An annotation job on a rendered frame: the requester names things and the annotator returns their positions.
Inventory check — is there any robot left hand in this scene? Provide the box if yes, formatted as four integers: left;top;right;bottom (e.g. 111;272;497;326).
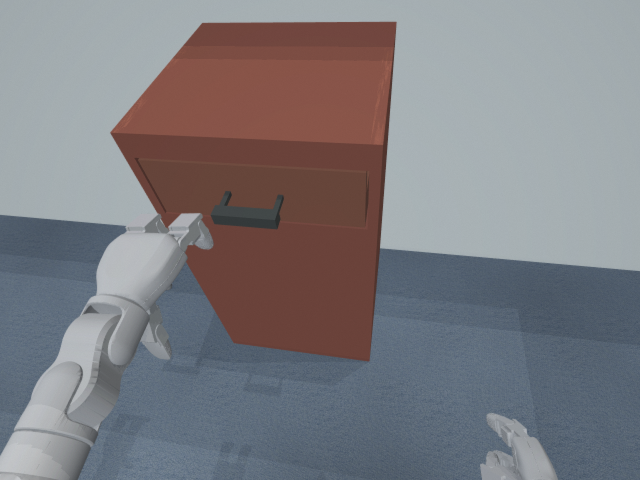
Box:
96;213;214;360

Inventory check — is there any robot right hand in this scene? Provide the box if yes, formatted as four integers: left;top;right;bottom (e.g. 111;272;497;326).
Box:
480;413;558;480

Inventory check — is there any robot left forearm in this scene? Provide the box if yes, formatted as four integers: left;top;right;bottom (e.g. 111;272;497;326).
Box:
0;294;150;480

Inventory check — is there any handle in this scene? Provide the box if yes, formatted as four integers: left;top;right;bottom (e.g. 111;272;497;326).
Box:
211;191;284;229

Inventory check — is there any drawer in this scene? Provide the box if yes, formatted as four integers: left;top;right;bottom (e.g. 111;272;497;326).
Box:
138;158;369;228

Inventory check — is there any cabinet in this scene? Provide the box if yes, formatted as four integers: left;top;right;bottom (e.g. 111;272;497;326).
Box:
110;22;397;361

